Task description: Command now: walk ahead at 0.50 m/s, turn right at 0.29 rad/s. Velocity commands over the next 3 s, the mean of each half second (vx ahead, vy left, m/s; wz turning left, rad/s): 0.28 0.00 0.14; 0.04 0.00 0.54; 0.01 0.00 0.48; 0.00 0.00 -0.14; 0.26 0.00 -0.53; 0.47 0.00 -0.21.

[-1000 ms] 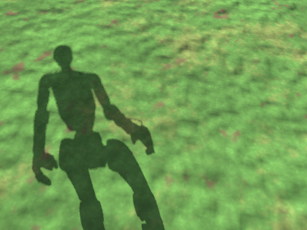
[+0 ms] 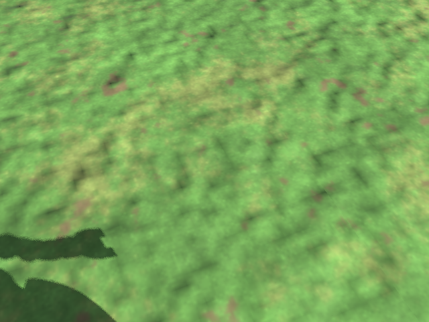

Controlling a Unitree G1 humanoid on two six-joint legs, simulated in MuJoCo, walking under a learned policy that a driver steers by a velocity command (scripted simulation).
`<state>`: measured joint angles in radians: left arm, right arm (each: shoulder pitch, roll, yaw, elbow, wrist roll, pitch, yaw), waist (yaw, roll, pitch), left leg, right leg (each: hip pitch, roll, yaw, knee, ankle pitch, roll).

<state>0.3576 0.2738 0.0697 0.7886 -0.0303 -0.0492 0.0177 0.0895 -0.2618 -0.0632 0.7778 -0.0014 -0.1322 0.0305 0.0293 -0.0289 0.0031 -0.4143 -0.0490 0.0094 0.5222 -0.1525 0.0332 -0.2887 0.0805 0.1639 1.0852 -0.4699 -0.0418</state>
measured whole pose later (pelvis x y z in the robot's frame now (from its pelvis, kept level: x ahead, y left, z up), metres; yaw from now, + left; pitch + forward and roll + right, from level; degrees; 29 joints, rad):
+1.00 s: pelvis +0.19 +0.02 +0.02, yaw +25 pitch +3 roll -3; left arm 0.11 0.31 0.10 0.76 0.01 0.01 0.05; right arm 0.22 -0.29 -0.06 0.65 0.00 0.02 -0.03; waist -0.01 -0.02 0.02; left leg -0.31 -0.04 -0.09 0.47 -0.20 0.06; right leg -0.57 0.01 0.05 1.01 -0.32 0.07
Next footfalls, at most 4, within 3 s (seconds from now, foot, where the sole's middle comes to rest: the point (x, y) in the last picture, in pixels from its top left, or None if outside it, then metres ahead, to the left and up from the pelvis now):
0.36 right None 0.32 -0.13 -0.76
0.74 left None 0.21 0.12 -0.76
1.24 right None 0.32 -0.08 -0.76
1.58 left None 0.14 0.12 -0.76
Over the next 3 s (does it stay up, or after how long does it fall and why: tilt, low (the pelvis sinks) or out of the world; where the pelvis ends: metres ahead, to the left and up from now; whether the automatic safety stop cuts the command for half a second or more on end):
stays up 0.58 0.11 0.01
